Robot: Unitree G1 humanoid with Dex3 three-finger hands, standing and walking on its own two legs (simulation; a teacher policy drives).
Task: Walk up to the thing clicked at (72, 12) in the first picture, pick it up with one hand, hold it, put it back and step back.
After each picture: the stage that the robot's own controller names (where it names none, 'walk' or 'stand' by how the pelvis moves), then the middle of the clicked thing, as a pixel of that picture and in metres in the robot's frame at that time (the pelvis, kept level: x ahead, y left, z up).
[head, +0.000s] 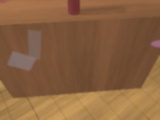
stand; out of the picture +0.85 +0.07 +0.13
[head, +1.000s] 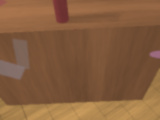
walk; out of the picture +0.75 +0.17 +0.15
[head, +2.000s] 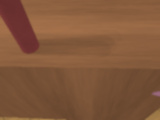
stand; (17, 21) +0.46 +0.25 +0.16
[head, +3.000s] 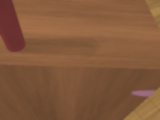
walk; (5, 18) +0.48 +0.27 +0.15
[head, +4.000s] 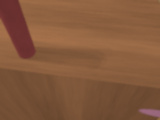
stand; (17, 28) +0.48 +0.27 +0.14
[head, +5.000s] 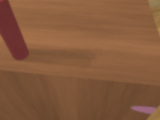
stand; (10, 31) +0.50 +0.30 +0.13
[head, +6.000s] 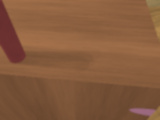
stand; (5, 33) +0.48 +0.31 +0.13
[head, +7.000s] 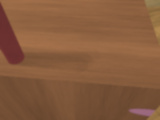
stand; (4, 35) +0.47 +0.31 +0.13
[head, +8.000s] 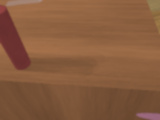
rise first; (11, 41) +0.45 +0.31 +0.13
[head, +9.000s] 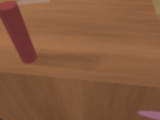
go down; (19, 35) +0.49 +0.31 +0.14
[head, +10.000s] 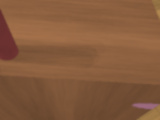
go down; out of the picture +0.45 +0.28 +0.15
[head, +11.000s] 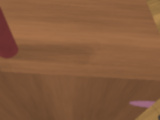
close in; out of the picture +0.48 +0.29 +0.15
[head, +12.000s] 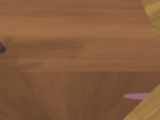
close; out of the picture +0.47 +0.31 +0.17
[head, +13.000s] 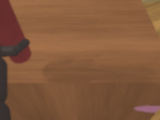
lift; (6, 28) +0.39 +0.22 +0.24
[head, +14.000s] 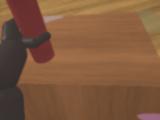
lift; (30, 21) +0.34 +0.16 +0.33
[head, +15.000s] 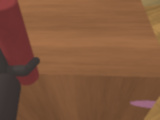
hold; (17, 48) +0.33 +0.20 +0.22
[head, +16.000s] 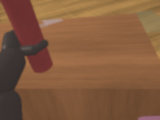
hold; (29, 33) +0.35 +0.17 +0.30
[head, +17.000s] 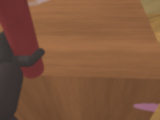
hold; (23, 39) +0.33 +0.18 +0.25
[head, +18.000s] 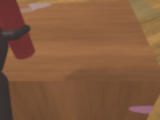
crouch; (10, 19) +0.41 +0.22 +0.28
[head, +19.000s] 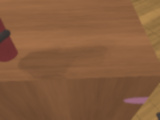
lower; out of the picture +0.47 +0.27 +0.19
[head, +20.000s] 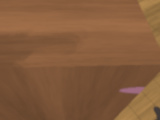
lower; out of the picture +0.48 +0.31 +0.18
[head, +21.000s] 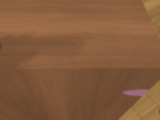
lower; out of the picture +0.47 +0.31 +0.18
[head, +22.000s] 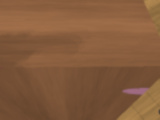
lower; out of the picture +0.47 +0.31 +0.18
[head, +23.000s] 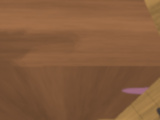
rest; out of the picture +0.48 +0.32 +0.18
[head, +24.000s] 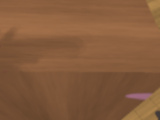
withdraw; out of the picture +0.46 +0.31 +0.18
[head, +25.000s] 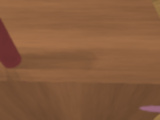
sink last; out of the picture +0.44 +0.30 +0.16
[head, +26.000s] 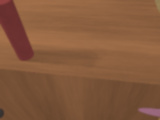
stand; (15, 32) +0.48 +0.32 +0.14
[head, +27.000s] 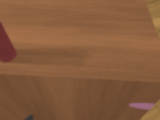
stand; out of the picture +0.46 +0.32 +0.14
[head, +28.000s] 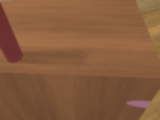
stand; (3, 34) +0.50 +0.33 +0.13
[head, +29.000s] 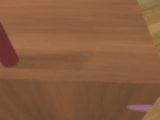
stand; out of the picture +0.47 +0.33 +0.13
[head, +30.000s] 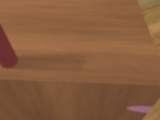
stand; out of the picture +0.46 +0.33 +0.13
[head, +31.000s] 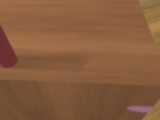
stand; out of the picture +0.45 +0.33 +0.13
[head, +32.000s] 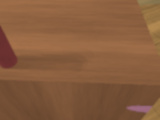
stand; out of the picture +0.45 +0.33 +0.13
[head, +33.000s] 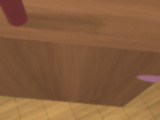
walk; out of the picture +0.54 +0.26 +0.16
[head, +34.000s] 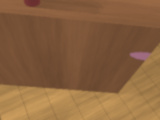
walk; out of the picture +0.70 +0.27 +0.14
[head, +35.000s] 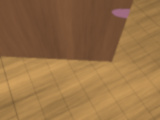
walk; out of the picture +0.98 +0.39 +0.16
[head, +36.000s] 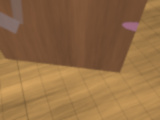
stand; out of the picture +1.08 +0.26 +0.14
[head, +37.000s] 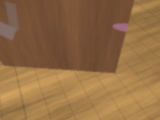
stand; out of the picture +1.12 +0.30 +0.13
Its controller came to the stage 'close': yes
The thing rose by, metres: 0.21
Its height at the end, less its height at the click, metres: +0.00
